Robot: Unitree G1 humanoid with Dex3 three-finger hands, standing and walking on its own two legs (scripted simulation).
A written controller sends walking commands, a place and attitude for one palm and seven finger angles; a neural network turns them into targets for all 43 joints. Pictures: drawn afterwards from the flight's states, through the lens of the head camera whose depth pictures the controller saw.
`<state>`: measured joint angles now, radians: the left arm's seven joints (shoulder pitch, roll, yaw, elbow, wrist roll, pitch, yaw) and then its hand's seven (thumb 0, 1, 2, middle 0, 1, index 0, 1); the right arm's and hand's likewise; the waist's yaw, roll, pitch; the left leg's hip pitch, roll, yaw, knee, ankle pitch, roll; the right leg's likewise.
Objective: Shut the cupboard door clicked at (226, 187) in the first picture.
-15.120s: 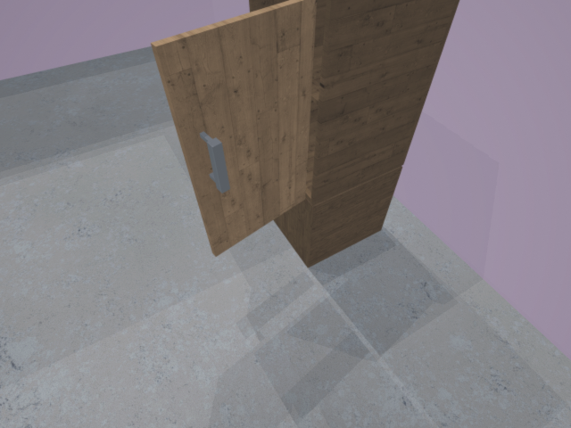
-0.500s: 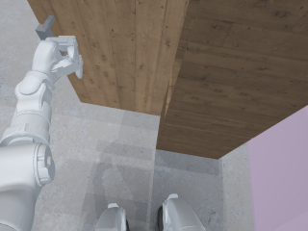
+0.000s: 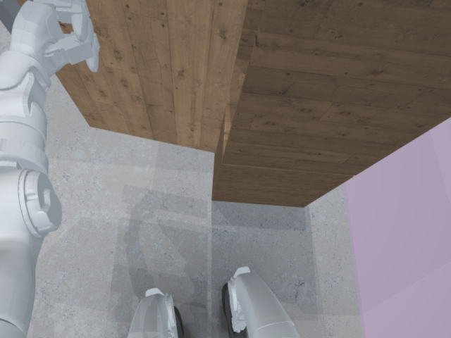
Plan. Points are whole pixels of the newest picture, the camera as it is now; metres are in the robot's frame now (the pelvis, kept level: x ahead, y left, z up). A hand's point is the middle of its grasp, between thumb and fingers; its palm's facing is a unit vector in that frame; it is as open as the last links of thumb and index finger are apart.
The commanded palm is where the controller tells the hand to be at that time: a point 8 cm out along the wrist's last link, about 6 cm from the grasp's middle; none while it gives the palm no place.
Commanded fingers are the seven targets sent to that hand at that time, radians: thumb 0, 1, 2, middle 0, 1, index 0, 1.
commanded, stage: push the door shut along its arc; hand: left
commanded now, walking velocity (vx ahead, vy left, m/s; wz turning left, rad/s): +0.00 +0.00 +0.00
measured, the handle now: (31, 26) +0.61 +0.21 +0.10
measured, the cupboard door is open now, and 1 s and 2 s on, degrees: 83 65 65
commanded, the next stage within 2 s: pull the fist back off the door in 0.46 s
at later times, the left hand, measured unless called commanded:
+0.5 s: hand (108, 26) +0.59 +0.10 +0.11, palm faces -0.39 -0.92 -0.01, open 3.3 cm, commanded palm +0.62 +0.11 +0.10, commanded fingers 0.00 0.90 0.90 -1.30 -1.50 -1.30 -1.50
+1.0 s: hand (126, 22) +0.60 +0.07 +0.10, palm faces +0.00 -1.00 +0.01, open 3.1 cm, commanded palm +0.56 +0.12 +0.10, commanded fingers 0.00 0.90 0.90 -1.30 -1.50 -1.30 -1.50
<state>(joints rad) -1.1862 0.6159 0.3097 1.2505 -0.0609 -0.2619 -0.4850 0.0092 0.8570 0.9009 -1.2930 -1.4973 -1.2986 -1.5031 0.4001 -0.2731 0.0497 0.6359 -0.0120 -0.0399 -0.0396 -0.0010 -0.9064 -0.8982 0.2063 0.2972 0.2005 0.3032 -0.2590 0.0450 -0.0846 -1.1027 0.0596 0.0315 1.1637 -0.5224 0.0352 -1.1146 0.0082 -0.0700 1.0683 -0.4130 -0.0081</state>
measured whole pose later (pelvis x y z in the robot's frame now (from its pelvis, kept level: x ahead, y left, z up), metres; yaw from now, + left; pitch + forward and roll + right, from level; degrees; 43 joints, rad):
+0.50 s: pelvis +0.00 +0.00 -0.01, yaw +1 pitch +30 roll -5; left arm -1.42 0.62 0.19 1.34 -0.04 -0.18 -0.47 0.02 0.97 0.99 -1.29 -1.50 -1.30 -1.50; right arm 0.38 -0.27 0.05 0.70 -0.04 -0.07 -0.04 0.00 -0.91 -0.90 0.21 0.30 0.20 0.30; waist -0.29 0.04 -0.09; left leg -1.21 0.05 -0.01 1.24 -0.55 0.03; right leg -1.21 0.00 -0.10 1.13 -0.44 -0.01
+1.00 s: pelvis +0.02 -0.02 +0.02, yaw +0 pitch +28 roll -2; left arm -1.18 0.44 0.39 1.25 0.03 -0.28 -0.01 0.02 0.90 0.91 -1.29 -1.50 -1.30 -1.50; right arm 0.49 -0.23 0.04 0.62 -0.07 0.00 0.07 0.00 -0.91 -0.90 0.21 0.30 0.20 0.30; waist -0.27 0.07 -0.11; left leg -1.04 0.07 0.02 1.07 -0.51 0.01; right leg -1.06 0.02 -0.07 0.99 -0.41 -0.03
